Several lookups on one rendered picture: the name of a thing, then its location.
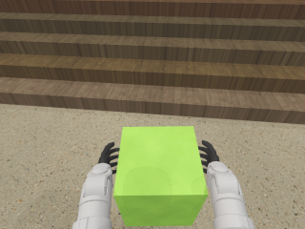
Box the left robot forearm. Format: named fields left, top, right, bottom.
left=72, top=163, right=113, bottom=229

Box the carton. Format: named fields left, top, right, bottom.
left=113, top=126, right=209, bottom=226

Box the right robot forearm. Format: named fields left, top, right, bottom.
left=207, top=161, right=255, bottom=229

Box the left robot hand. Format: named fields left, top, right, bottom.
left=97, top=142, right=120, bottom=174

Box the right robot hand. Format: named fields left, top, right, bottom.
left=197, top=140, right=220, bottom=174

